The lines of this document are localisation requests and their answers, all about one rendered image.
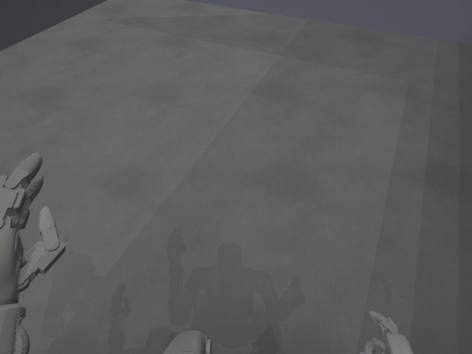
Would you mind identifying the robot left thigh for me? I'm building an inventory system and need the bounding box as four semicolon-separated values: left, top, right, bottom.
163;331;212;354

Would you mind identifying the right robot hand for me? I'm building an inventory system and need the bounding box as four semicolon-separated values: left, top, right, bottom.
360;310;414;354

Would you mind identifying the robot left forearm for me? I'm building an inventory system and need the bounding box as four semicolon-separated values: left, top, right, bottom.
0;304;30;354

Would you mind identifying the left robot hand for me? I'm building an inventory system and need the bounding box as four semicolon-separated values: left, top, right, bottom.
0;152;66;305

